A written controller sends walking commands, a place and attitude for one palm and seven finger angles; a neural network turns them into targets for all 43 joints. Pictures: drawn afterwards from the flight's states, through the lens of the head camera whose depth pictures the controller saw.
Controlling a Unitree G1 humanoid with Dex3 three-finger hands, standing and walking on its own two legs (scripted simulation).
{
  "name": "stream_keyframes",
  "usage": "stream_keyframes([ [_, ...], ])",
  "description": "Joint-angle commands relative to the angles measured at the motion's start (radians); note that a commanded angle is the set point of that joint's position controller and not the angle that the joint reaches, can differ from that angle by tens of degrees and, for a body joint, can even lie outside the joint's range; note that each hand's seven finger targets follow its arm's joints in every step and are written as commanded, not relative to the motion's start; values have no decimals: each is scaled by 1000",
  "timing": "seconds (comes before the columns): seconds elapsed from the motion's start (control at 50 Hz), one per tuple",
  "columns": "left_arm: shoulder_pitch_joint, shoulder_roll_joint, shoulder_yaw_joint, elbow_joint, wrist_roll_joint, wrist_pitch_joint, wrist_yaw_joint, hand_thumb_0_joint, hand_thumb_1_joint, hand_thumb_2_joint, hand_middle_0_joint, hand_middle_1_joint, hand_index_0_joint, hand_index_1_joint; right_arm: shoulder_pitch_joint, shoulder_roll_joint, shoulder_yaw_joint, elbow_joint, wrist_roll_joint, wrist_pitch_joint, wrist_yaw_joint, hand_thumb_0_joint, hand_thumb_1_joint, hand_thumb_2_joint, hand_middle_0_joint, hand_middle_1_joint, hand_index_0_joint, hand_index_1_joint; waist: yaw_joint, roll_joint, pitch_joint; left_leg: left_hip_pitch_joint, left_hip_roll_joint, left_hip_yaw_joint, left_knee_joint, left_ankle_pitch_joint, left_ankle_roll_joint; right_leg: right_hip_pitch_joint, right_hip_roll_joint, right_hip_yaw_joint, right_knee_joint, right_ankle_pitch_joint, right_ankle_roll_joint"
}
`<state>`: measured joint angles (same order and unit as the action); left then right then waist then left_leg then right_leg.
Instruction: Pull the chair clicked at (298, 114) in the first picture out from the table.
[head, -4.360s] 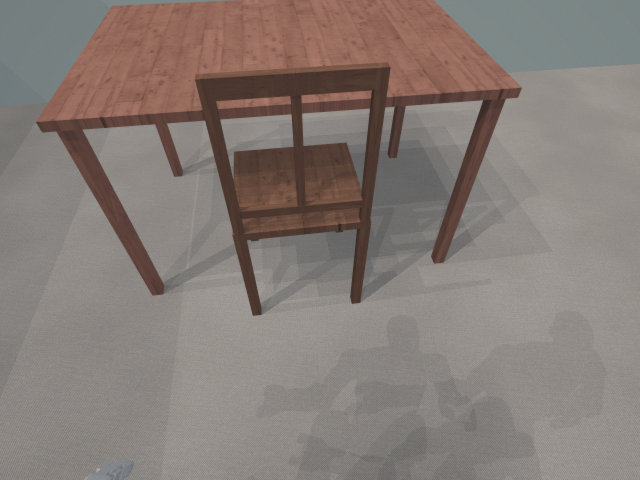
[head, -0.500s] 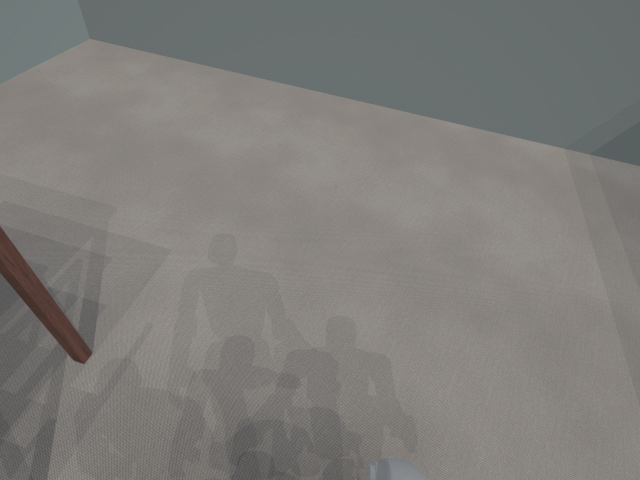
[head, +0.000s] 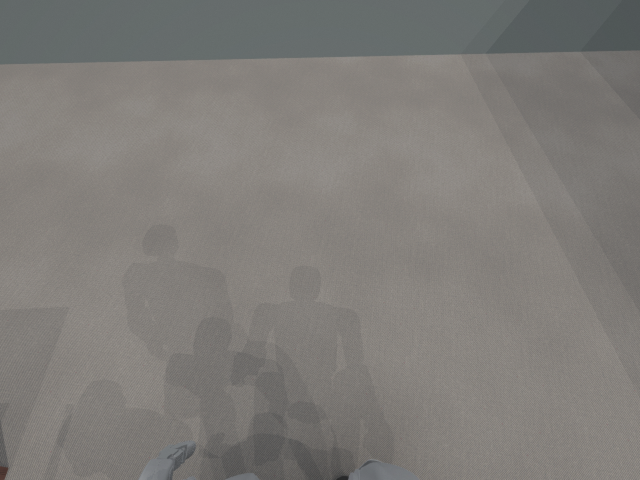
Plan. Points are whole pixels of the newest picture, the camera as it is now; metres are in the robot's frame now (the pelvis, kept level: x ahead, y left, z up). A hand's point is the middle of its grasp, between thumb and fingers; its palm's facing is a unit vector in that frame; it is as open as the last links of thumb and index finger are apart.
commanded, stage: walk to a spot facing it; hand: left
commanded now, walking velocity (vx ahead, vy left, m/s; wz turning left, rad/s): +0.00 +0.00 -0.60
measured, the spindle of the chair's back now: out of the picture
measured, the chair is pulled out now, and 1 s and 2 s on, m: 0.00 0.00 0.00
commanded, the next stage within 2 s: turn to face it in 0.02 s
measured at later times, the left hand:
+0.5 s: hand out of the picture +0.10 +0.24 -0.16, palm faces +0.10 -0.98 -0.18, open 7.4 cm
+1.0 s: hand out of the picture +0.07 +0.22 -0.12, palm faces +0.30 -0.90 -0.30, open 7.4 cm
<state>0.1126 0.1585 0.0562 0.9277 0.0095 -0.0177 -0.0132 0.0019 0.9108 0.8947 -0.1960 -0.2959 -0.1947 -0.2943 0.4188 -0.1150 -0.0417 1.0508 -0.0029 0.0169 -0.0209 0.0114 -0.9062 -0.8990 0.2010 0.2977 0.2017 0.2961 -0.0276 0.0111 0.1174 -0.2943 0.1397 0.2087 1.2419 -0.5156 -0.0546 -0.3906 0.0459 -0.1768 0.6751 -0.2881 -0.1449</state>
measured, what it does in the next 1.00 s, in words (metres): steps on the spot, turning left: left foot, then right foot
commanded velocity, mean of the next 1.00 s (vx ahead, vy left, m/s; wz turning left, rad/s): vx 0.00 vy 0.00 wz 0.49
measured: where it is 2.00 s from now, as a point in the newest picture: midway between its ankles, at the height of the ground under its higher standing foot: outside the picture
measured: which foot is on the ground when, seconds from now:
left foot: up 0.00-0.40, down 0.42-0.88, up 0.90-1.00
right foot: down 0.00-0.44, up 0.46-0.86, down 0.88-1.00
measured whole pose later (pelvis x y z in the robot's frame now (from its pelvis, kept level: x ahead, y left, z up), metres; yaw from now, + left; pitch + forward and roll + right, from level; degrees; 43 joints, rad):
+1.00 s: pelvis +0.02 +0.00 +0.03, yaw +17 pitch +0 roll +2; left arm 0.16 0.17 0.05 0.91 0.02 0.02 0.02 0.00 0.91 0.89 -0.20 -0.30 -0.20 -0.29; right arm 0.23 -0.27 -0.11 0.95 -0.02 0.08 0.01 0.01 -0.91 -0.90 0.20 0.30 0.20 0.30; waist -0.03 0.06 0.05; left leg -0.54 -0.03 -0.04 1.05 -0.42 -0.06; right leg -0.20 -0.06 -0.07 0.50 -0.31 0.00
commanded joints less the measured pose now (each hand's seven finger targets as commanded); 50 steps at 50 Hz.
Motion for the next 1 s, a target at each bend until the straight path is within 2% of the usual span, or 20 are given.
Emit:
stream_keyframes([
  [0.0, 132, 182, 47, -28, -12, -7, 41, 0, 900, 900, -200, -300, -200, -300, -79, -120, -33, -133, -16, -15, -15, 0, -900, -900, 200, 300, 200, 300, 28, -50, -140, -244, 39, -201, 110, 123, -27, 192, -332, 413, -321, 738, 0],
  [0.04, 83, 180, 46, -41, 0, -10, 43, 0, 900, 900, -200, -300, -200, -300, -35, -110, -34, -115, -19, 6, -16, 0, -900, -900, 200, 300, 200, 300, -18, -26, -124, -201, 28, -203, 45, 147, -35, 90, -290, 350, -341, 644, -29],
  [0.16, 134, 154, 42, -29, 13, -7, 33, 0, 900, 900, -200, -300, -200, -300, -93, -124, -25, -119, -25, 10, -8, 0, -900, -900, 200, 300, 200, 300, 4, -121, -200, -225, -23, -201, -95, 216, -33, 174, -206, 333, -346, 443, 2],
  [0.28, 180, 146, 20, 3, 22, -12, 39, 0, 900, 900, -200, -300, -200, -300, -221, -115, -8, -132, -9, -7, 6, 0, -900, -900, 200, 300, 200, 300, 53, -158, -167, -86, -74, -176, -474, 132, -13, 224, -245, 307, -350, 394, -12],
  [0.36, 166, 173, 32, 19, 11, 1, 49, 0, 900, 900, -200, -300, -200, -300, -186, -123, -6, -107, -8, -11, 9, 0, -900, -900, 200, 300, 200, 300, 38, -144, -128, 38, -78, -155, -719, 244, 1, 212, -286, 266, -271, 406, 24],
  [0.38, 161, 168, 32, 21, 4, 7, 49, 0, 900, 900, -200, -300, -200, -300, -155, -140, -9, -94, -7, -13, 11, 0, -900, -900, 200, 300, 200, 300, 28, -101, -140, 105, -69, -175, -801, 351, 13, 181, -271, 234, -221, 345, 61],
  [0.42, 185, 101, 25, 0, -1, 20, 44, 0, 900, 900, -200, -300, -200, -300, -131, -247, -29, -105, -18, -15, 11, 0, -900, -900, 200, 300, 200, 300, 37, 222, -109, 149, 182, -467, -886, 692, 135, 13, -132, 88, -6, -20, 167],
  [0.44, 145, 102, 22, -16, 1, 22, 47, 0, 900, 900, -200, -300, -200, -300, -124, -258, -33, -106, -24, -7, 7, 0, -900, -900, 200, 300, 200, 300, 23, 242, -66, 88, 252, -549, -947, 754, 224, -32, -95, 91, 151, -251, 186],
  [0.46, 109, 117, 28, -14, 11, 30, 50, 0, 900, 900, -200, -300, -200, -300, -120, -234, -28, -91, -26, -9, -4, 0, -900, -900, 200, 300, 200, 300, 16, 251, -50, 66, 215, -565, -977, 729, 243, -65, -96, 142, 281, -260, 186],
  [0.52, 93, 130, 42, -12, 12, 34, 37, 0, 900, 900, -200, -300, -200, -300, -153, -226, -29, -112, -19, -14, -12, 0, -900, -900, 200, 300, 200, 300, 33, 135, -78, 107, 146, -484, -934, 721, 227, -139, -111, 181, 407, -152, 197],
  [0.56, 100, 117, 43, -11, 6, 34, 35, 0, 900, 900, -200, -300, -200, -300, -149, -242, -40, -117, -18, -16, -13, 0, -900, -900, 200, 300, 200, 300, 30, 126, -139, 160, 108, -456, -919, 724, 219, -132, -103, 184, 393, -128, 211],
  [0.7, 20, 101, 40, -54, -4, 41, 36, 0, 900, 900, -200, -300, -200, -300, -112, -282, -71, -122, -21, -1, -6, 0, -900, -900, 200, 300, 200, 300, -12, 160, -172, 158, 83, -562, -896, 639, 230, -62, -68, 177, 172, -171, 226],
  [0.8, 124, 124, 46, -39, -13, 34, 41, 0, 900, 900, -200, -300, -200, -300, -187, -300, -91, -160, -18, 14, 3, 0, -900, -900, 200, 300, 200, 300, 36, 175, -213, 24, 12, -598, -842, 545, 178, 190, -27, 150, -128, -36, 211],
  [0.82, 173, 152, 52, -33, -10, 26, 45, 0, 900, 900, -200, -300, -200, -300, -208, -284, -90, -174, -12, 16, 7, 0, -900, -900, 200, 300, 200, 300, 65, 131, -228, -55, -24, -578, -795, 465, 139, 315, -55, 161, -290, 52, 206],
  [0.84, 206, 225, 66, -26, 3, 19, 52, 0, 900, 900, -200, -300, -200, -300, -202, -223, -86, -184, -3, 19, 14, 0, -900, -900, 200, 300, 200, 300, 80, -67, -232, -235, -117, -472, -652, 237, 66, 473, -238, 306, -418, 4, 160],
  [0.86, 184, 314, 78, -47, 16, 18, 56, 0, 900, 900, -200, -300, -200, -300, -205, -167, -75, -217, -9, 16, 13, 0, -900, -900, 200, 300, 200, 300, 84, -342, -178, -409, -229, -264, -392, -66, -9, 453, -516, 575, -461, 42, 54],
  [0.88, 149, 299, 66, -67, 8, 23, 59, 0, 900, 900, -200, -300, -200, -300, -232, -225, -86, -216, -23, 18, 15, 0, -900, -900, 200, 300, 200, 300, 77, -243, -146, -349, -155, -307, -215, -76, 9, 267, -552, 532, -448, 74, 12],
  [0.9, 63, 253, 54, -87, 11, 19, 58, 0, 900, 900, -200, -300, -200, -300, -211, -215, -87, -204, -23, 27, 25, 0, -900, -900, 200, 300, 200, 300, 22, -174, -98, -336, -137, -319, -120, 14, 9, 187, -478, 420, -452, 44, 22],
  [0.94, 8, 209, 42, -99, 8, 13, 54, 0, 900, 900, -200, -300, -200, -300, -200, -214, -84, -170, -23, 38, 37, 0, -900, -900, 200, 300, 200, 300, -5, -207, -57, -328, -105, -263, -33, 99, -11, 184, -379, 296, -390, 215, 53],
  [0.98, 48, 193, 31, -92, 9, 3, 50, 0, 900, 900, -200, -300, -200, -300, -199, -203, -79, -168, -20, 37, 44, 0, -900, -900, 200, 300, 200, 300, 2, -203, -48, -328, -105, -218, -26, 144, -29, 221, -349, 191, -343, 401, 58],
])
